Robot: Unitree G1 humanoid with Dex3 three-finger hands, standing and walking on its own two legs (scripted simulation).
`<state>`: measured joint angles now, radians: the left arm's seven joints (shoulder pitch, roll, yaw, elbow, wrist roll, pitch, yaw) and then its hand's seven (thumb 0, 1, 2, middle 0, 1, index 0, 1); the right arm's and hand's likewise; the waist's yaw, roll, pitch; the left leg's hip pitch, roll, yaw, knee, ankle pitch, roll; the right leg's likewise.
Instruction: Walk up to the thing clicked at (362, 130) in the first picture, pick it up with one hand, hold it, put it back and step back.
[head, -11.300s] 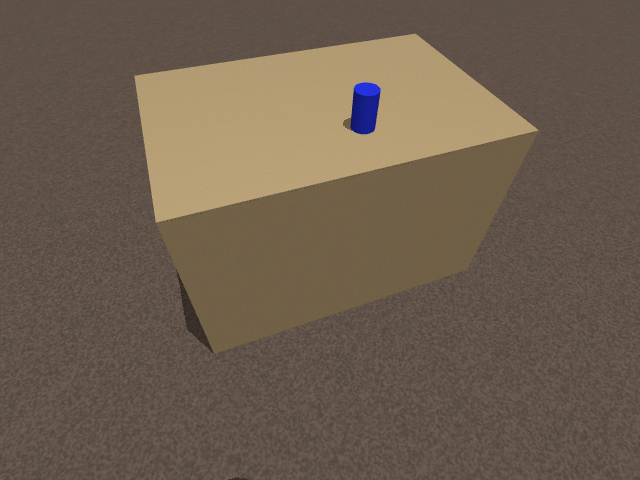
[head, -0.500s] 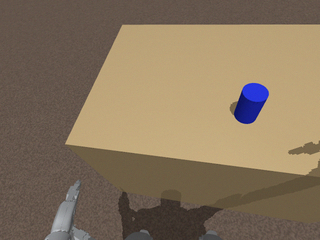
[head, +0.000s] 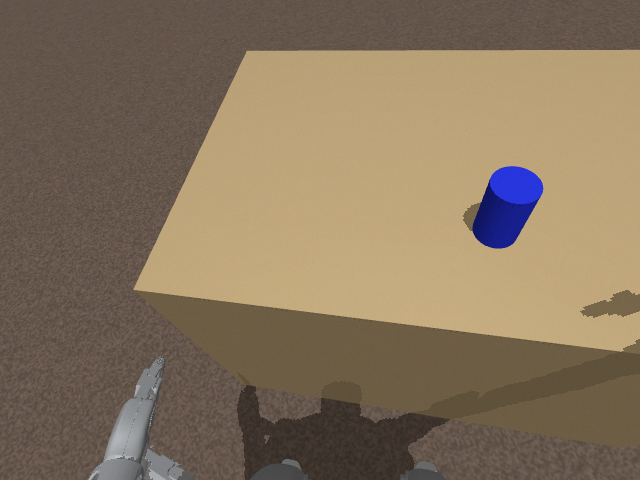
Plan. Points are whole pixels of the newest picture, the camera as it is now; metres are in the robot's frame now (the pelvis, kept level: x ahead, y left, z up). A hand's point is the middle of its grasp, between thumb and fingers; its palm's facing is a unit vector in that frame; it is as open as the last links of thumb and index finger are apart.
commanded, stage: approach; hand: right
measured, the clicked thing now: (504, 209) +0.51 -0.19 -0.02
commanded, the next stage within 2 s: close in in 0.26 s
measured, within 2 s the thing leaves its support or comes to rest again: neither
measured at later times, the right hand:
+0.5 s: hand (566, 232) +0.47 -0.26 -0.01, palm faces +0.11 +0.99 +0.06, open 17.6 cm
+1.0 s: hand (520, 219) +0.48 -0.20 +0.00, palm faces +0.15 +0.99 +0.02, open 17.3 cm
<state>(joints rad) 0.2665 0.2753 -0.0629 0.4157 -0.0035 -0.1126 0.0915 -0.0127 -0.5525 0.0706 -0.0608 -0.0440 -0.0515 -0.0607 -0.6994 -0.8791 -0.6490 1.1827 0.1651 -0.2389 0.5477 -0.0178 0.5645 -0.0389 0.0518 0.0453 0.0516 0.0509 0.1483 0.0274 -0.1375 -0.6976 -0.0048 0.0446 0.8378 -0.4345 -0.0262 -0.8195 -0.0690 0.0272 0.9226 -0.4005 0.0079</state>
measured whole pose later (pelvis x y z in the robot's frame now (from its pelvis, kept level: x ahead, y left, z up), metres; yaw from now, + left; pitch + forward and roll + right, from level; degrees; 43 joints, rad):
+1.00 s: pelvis -0.02 +0.00 -0.05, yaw +3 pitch +23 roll +4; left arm 0.39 0.25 0.05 0.00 0.07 -0.02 -0.03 -0.01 -0.52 0.04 -0.07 -0.05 -0.07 -0.06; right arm -0.77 -0.49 -0.49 1.08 0.03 -0.42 0.11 -0.02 0.49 -0.03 0.05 0.04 0.04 0.04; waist 0.22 0.01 -0.15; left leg -1.01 -0.02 0.02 1.12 -0.51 -0.03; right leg -1.11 -0.09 0.02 1.19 -0.48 0.00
